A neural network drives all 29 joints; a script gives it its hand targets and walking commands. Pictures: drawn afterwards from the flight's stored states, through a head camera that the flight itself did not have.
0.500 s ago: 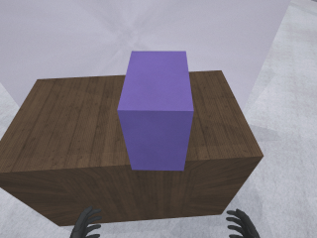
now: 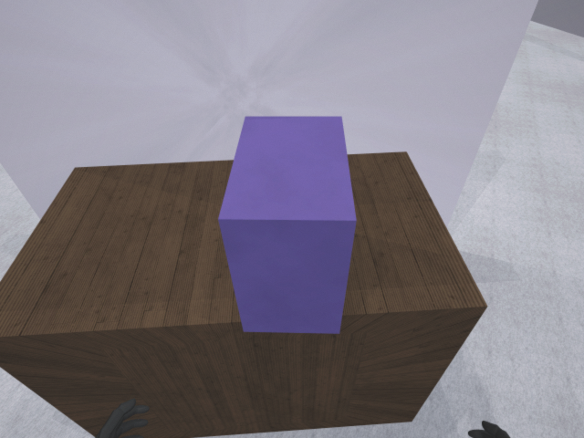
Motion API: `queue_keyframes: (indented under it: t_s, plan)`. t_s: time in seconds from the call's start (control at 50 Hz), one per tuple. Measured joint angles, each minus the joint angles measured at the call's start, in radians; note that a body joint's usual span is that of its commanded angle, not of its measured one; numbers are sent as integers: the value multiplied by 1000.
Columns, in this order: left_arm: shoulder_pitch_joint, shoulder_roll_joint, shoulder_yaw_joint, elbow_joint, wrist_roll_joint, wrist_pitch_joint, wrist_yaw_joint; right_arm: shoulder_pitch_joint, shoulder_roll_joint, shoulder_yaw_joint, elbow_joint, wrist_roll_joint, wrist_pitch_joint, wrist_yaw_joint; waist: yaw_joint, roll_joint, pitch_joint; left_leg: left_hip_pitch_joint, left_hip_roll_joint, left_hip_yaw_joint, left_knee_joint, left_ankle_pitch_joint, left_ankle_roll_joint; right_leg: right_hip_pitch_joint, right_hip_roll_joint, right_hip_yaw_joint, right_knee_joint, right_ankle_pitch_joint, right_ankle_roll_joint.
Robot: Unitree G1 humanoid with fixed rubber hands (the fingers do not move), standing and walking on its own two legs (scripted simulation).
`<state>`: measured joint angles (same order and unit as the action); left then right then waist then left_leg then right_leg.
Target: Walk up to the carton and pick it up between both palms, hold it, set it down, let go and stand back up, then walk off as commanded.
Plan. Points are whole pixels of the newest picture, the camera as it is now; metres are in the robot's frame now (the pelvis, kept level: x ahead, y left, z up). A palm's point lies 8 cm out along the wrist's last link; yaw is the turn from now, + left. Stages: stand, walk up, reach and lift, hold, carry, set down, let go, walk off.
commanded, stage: stand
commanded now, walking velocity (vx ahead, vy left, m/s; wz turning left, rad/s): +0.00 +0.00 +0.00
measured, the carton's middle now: (292, 224) +0.48 +0.04 +0.03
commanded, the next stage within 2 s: none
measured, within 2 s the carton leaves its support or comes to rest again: neither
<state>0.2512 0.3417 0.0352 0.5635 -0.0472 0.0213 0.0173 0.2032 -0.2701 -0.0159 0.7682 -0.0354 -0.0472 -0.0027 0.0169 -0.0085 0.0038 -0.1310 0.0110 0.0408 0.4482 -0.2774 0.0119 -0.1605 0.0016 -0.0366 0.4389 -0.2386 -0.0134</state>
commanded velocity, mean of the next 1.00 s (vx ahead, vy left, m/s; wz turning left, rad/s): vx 0.00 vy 0.00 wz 0.00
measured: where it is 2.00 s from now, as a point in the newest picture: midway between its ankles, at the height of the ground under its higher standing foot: outside the picture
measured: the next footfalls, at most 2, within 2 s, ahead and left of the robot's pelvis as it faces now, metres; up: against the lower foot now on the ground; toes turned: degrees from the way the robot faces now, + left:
none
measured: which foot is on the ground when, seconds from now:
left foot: down 0.00-1.00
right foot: down 0.00-1.00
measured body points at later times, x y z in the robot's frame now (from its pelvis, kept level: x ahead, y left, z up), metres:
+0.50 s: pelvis +0.00 +0.00 +0.00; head -0.01 +0.00 +0.45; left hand +0.11 +0.30 -0.09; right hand +0.12 -0.27 -0.11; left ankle -0.02 +0.11 -0.74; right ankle +0.00 -0.11 -0.74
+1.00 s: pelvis +0.00 +0.00 +0.00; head -0.01 +0.00 +0.45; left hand +0.08 +0.31 -0.11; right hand +0.11 -0.27 -0.12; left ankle -0.02 +0.11 -0.74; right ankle +0.00 -0.11 -0.74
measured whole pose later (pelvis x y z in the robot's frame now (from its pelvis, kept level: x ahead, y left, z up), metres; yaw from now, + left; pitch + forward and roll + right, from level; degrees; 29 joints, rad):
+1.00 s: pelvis +0.00 +0.00 +0.00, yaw +0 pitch -2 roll +0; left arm 0.25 0.36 0.03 0.85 -0.05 -0.01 0.01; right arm 0.14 -0.29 -0.02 0.97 -0.03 -0.02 0.00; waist 0.02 0.01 0.01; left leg -0.13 0.01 0.04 0.45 -0.27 0.01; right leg -0.16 0.00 -0.04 0.44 -0.23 -0.01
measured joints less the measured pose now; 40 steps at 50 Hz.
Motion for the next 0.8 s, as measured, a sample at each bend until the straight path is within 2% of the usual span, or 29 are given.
queue_keyframes:
  t_s: [0.34,0.8]
  plan:
    - [0,17,0,132,0,-26,-4,1,-21,0,49,0,19,1,0,6,-6,0,0,0,0,-3,0,0,0,0,1,-3,0]
    - [-1,20,0,245,0,-34,-4,-30,-23,0,165,4,28,1,0,21,6,0,0,-1,0,0,0,0,0,0,1,0,1]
